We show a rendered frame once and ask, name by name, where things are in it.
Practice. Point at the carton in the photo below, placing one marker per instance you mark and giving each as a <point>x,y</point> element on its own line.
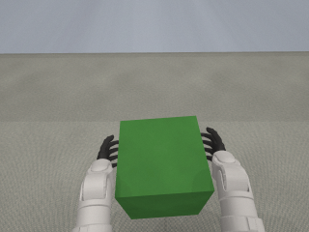
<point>162,168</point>

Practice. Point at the robot left forearm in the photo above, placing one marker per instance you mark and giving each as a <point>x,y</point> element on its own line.
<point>95,198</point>

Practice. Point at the robot left hand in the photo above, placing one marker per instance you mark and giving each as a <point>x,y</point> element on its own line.
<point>105,151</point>

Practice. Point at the robot right hand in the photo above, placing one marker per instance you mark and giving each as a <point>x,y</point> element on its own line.
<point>215,143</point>

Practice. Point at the robot right forearm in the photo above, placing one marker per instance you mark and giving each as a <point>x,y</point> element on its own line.
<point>235,195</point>

